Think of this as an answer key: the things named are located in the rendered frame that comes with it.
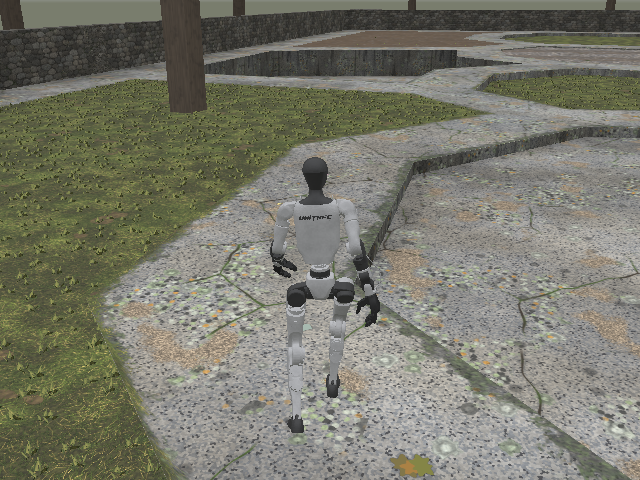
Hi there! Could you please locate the robot left thigh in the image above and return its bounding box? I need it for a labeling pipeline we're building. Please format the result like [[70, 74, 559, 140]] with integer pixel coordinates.
[[286, 281, 307, 365]]

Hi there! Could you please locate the robot head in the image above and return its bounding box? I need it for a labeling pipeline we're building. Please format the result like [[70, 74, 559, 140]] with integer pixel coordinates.
[[299, 157, 333, 205]]

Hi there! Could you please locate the right robot forearm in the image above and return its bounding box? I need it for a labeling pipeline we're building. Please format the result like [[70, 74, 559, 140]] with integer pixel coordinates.
[[353, 239, 376, 296]]

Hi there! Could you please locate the left robot forearm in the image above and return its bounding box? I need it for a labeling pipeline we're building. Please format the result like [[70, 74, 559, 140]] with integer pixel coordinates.
[[270, 240, 284, 267]]

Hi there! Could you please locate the robot right upper arm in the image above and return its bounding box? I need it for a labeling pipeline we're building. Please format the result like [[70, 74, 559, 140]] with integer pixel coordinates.
[[337, 199, 362, 256]]

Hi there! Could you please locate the robot left upper arm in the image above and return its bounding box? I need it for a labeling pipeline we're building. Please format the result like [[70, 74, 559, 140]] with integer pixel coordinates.
[[272, 201, 297, 255]]

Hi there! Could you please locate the left robot hand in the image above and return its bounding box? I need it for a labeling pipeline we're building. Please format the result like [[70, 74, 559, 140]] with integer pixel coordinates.
[[273, 258, 297, 278]]

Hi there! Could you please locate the right robot hand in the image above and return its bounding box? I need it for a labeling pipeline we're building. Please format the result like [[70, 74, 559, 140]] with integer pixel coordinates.
[[356, 293, 380, 327]]

